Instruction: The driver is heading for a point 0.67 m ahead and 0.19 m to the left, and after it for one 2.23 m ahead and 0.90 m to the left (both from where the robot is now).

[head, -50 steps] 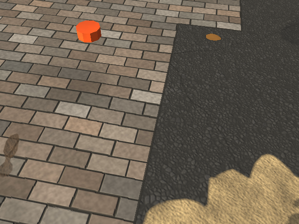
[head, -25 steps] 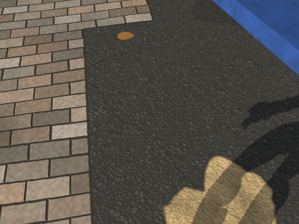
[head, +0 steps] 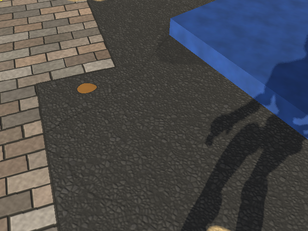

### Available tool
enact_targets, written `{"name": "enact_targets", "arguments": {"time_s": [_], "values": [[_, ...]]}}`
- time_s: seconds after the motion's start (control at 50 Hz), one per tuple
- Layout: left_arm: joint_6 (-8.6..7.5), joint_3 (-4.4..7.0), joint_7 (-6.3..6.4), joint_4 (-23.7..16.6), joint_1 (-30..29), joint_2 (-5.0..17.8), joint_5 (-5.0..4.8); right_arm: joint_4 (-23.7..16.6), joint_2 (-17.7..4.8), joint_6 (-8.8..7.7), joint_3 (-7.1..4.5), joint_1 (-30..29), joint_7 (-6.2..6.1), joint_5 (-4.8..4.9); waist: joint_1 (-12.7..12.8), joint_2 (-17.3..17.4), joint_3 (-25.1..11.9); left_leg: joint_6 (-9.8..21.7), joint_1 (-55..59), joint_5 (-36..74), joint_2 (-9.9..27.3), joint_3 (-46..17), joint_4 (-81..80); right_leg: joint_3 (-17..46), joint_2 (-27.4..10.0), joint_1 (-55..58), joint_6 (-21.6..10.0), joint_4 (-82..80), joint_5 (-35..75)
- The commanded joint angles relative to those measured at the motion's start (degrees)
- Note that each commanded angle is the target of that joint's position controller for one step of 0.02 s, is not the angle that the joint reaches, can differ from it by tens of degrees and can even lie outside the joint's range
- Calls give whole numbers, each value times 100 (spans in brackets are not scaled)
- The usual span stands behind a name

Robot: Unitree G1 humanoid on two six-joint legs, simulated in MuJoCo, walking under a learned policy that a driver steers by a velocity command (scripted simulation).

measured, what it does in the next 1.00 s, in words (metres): walks ahead, turning left: right foot, then left foot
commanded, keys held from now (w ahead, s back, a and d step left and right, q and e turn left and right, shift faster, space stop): w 0.26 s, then w+q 0.74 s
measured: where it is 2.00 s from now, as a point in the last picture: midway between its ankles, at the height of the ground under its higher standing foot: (100, 135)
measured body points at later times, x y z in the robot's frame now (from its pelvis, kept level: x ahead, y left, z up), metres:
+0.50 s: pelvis +0.27 -0.06 +0.00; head +0.30 -0.07 +0.45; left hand +0.41 +0.21 -0.09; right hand +0.34 -0.34 -0.13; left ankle +0.20 +0.09 -0.65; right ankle +0.31 -0.15 -0.74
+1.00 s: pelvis +0.53 +0.03 -0.01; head +0.57 +0.06 +0.44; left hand +0.54 +0.33 -0.13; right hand +0.76 -0.18 -0.11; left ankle +0.57 +0.12 -0.74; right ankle +0.47 -0.15 -0.64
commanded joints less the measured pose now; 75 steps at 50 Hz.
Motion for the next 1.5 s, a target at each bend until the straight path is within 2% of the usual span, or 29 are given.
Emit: {"name": "enact_targets", "arguments": {"time_s": [0.02, 0.24, 0.3, 0.34, 0.36, 0.38, 0.4, 0.42, 0.44, 0.5, 0.6, 0.76, 0.82, 0.86, 0.88, 0.9, 0.92, 0.94, 1.0, 1.08, 1.18, 1.28, 1.34, 1.36, 1.38, 1.4, 1.42, 1.44, 1.5], "values": [[-107, 125, -15, -458, -139, 387, 30, -241, -656, -79, -138, 65, -31, 23, -8, 867, -69, 1001, 918, 141, 1463, -1812, -1561, 116, -519, -1163, 73, -406, 405], [-253, -6, -217, -893, -1895, 185, -25, 313, -1090, 112, -223, 898, -119, 179, -492, 652, 266, 808, 1361, 1242, 1541, -805, -1551, -236, -279, -726, 117, -3330, 2219], [-301, 76, -258, -908, -1733, 379, -7, 401, -1200, 215, -260, 919, -160, 200, -221, 715, 175, 660, 1673, 2077, 1679, -939, -1045, -270, -136, -171, -103, -3679, 1666], [-315, 307, -174, -535, -335, 828, 67, 337, -1087, 235, -195, 778, -180, 171, 529, 588, -747, 375, 1051, 2892, 1206, -605, 590, -270, -176, 2059, -415, -3828, 1819], [-280, 427, -89, -393, 745, 1311, 148, 125, -663, 203, -34, 758, -183, -22, 891, -243, -1747, 130, -194, 971, 745, -336, 2490, 1070, -1461, 3836, -777, -3581, 2007], [-228, 442, -122, -305, 798, 1481, 147, 92, -200, 102, 93, 1516, -163, 122, 492, -1682, -2382, -104, -2026, -2325, 22, -450, 4071, 3384, -2464, 5042, -1511, -4274, 639], [-220, 306, -119, -338, 671, 894, 92, 174, -883, 63, -77, 1090, -157, 257, 711, -871, -1760, -106, -2564, -2201, 325, -883, 4616, 3256, -2243, 4517, -1301, -4599, -109], [-232, 229, -103, -321, 335, 698, 60, 30, -1053, 45, -156, 606, -145, 315, 650, -632, -986, -83, -2772, -1639, 539, -775, 4607, 2389, -2055, 3806, -1093, -4739, 80], [-252, 182, -113, -319, -25, 572, 86, 16, -958, 63, -154, 413, -167, 272, 460, -290, -637, -130, -2560, -1172, 752, -684, 4421, 1831, -1814, 3123, -990, -4920, 581], [-373, 153, -134, -216, -525, 320, 163, 76, -638, 245, -166, 561, -160, 230, 56, -416, -219, -253, -1919, -516, 1022, -679, 4043, 744, -1453, 2030, -938, -5473, 1487], [-452, 245, -55, 86, -512, 516, 187, -148, -443, 370, -157, 95, -143, 180, 11, -106, 129, -388, -2348, 493, 1041, -747, 3161, -305, -1423, 1914, -970, -5773, 2434], [-222, 359, 41, 472, 26, 894, 29, -752, -318, 313, -54, -1272, 146, 165, 474, 75, 508, -58, -2382, 1080, 843, -22, 1201, -1244, -1587, 2909, -728, -5556, 2977], [-86, 420, 84, 491, -43, 1105, -38, -903, -520, 348, -158, -1137, 207, 157, 218, -165, 208, 242, -1792, 261, 438, 406, 1082, -1481, -1642, 3318, -543, -4697, 5155], [9, 437, 128, 447, -192, 1200, -78, -686, -898, 387, -390, -3, 163, 177, -480, -217, -462, 558, -203, 86, -41, 636, 846, -1677, -1455, 3026, -339, -3010, 6237], [-12, 374, 154, 393, -175, 1076, -30, -438, -1289, 436, -595, 974, 61, 186, -948, 92, -962, 810, 1493, 316, 45, 130, 583, -1705, -1221, 1933, -101, -1488, 5151], [-137, 106, 67, 90, 393, 222, 223, -409, -1987, 434, -723, 997, -24, 239, -339, 1709, -1365, 1810, 3587, -236, 1579, -2859, 316, -1505, -176, -798, 304, 687, -147], [-377, 77, -18, 10, 19, 428, 83, -647, -1684, 337, -600, 1080, 2, 192, -575, 1257, -2333, 2326, 4114, -1190, 2209, -4983, -724, -18, 291, -1607, 299, 1594, -1427], [-514, 179, -82, -173, -632, 803, -157, -610, -1310, 254, -485, 915, 25, 130, -738, 858, -1589, 1952, 3675, -978, 2074, -4241, -952, 240, -46, -2122, 145, 1563, -926], [-548, 203, -10, -128, -672, 787, 85, -767, -806, 176, -323, -29, -14, 73, -33, 357, -467, 1499, 1444, 708, 1433, -2546, -1061, 208, -621, -1267, 106, 202, 90], [-322, 164, 0, -175, -708, 536, 189, -783, -966, 154, -360, -19, -124, 94, 128, 361, -238, 1498, 466, 1677, 1137, -1874, -1318, 6, -562, -846, 453, -795, 629], [-341, 38, -65, -446, -1781, 285, 132, -618, -1095, 235, -404, 380, -247, 151, -285, 619, -38, 1034, 61, 889, 696, -1474, -1213, -87, -145, -342, 586, -2903, 2468], [-450, 133, -167, -593, -2084, 573, 41, -459, -1033, 309, -406, 699, -278, 196, -334, 787, -45, 887, 737, 380, 998, -2245, -607, 168, -4, -115, 395, -3654, 2187], [-535, 285, -137, -382, -1223, 799, 54, -515, -881, 352, -367, 528, -283, 167, 163, 972, -341, 639, 773, 839, 820, -2392, 219, 23, 2, 1072, 48, -4028, 1746], [-563, 371, -94, -294, -474, 1038, 157, -604, -571, 334, -248, 493, -257, 115, 518, 656, -1022, 434, 286, 591, 512, -2045, 1477, 585, -671, 2404, -286, -3888, 1582], [-499, 503, -64, -153, 274, 1538, 253, -747, -220, 290, -133, 1164, -258, 222, 425, -842, -1937, -36, -1626, -1188, -305, -1192, 3445, 2851, -2005, 4557, -1179, -4143, 437], [-448, 447, -116, -65, 365, 1236, 95, -751, -567, 269, -148, 1290, -272, 275, 414, -1438, -1903, -136, -2662, -2371, -74, -1112, 4494, 4282, -2449, 4720, -1390, -4673, -965], [-412, 328, -99, -153, 76, 810, 58, -716, -1014, 291, -271, 836, -270, 278, 528, -785, -1086, -180, -2976, -1890, 211, -1147, 4885, 3585, -2223, 4041, -1143, -4826, -1281], [-358, 271, -75, -198, -198, 653, 99, -782, -1067, 324, -294, 435, -275, 215, 498, -389, -611, -208, -2892, -1470, 407, -913, 4895, 2745, -1986, 3367, -940, -4851, -653], [-351, 169, -54, -71, -528, 400, 168, -886, -765, 369, -290, 208, -199, 186, 202, -439, -36, -204, -2309, -862, 794, -796, 4262, 1358, -1434, 2074, -811, -5257, 755]]}}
